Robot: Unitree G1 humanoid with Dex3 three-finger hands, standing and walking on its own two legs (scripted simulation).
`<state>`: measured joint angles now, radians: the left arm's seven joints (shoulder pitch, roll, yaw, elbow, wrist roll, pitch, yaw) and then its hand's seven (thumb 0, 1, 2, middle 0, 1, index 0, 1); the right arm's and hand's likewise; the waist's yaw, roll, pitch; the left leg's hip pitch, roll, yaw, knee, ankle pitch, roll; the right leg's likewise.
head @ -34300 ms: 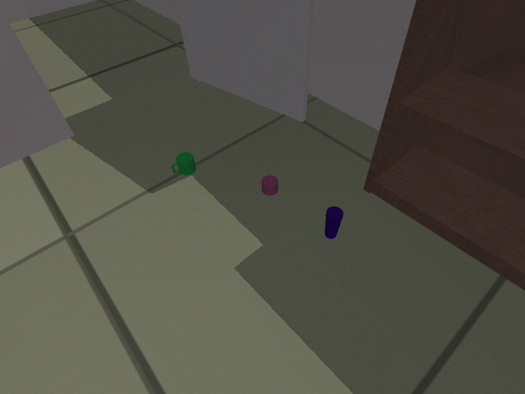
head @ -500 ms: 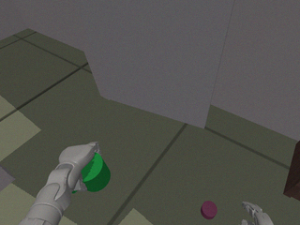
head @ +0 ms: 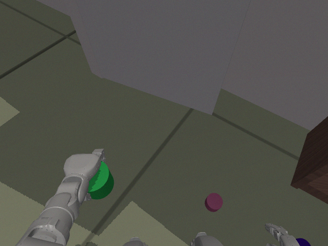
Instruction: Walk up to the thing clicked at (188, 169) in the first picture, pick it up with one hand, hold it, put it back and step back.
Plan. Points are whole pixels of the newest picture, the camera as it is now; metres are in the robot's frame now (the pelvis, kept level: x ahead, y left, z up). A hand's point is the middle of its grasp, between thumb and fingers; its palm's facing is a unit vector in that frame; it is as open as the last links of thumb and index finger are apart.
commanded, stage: crouch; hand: left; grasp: from above
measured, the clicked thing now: (90, 183) +0.32 +0.22 -0.14
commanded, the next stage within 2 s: lower in 1.48 s
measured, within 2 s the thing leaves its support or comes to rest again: neither
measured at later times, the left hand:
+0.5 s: hand (107, 188) +0.37 +0.23 -0.35, palm faces -0.47 +0.01 -0.88, open 11.9 cm
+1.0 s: hand (113, 190) +0.40 +0.23 -0.48, palm faces -0.46 -0.01 -0.89, open 11.9 cm
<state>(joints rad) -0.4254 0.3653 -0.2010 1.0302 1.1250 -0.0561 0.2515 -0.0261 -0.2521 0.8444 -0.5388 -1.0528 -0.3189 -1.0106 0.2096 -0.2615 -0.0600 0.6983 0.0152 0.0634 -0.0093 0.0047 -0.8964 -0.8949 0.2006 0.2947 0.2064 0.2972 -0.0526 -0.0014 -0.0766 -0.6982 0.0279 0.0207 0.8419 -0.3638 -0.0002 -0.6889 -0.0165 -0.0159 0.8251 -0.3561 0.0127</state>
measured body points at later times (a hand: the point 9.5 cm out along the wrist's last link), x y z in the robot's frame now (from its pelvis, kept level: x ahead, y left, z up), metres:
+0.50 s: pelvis -0.06 +0.01 -0.21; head +0.13 +0.02 +0.20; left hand +0.39 +0.22 -0.30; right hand -0.02 -0.26 -0.34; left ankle +0.02 +0.12 -0.70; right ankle +0.02 -0.13 -0.70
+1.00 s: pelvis -0.06 +0.00 -0.31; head +0.18 +0.03 +0.07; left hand +0.42 +0.23 -0.43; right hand +0.00 -0.28 -0.43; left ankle +0.02 +0.12 -0.70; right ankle +0.02 -0.13 -0.70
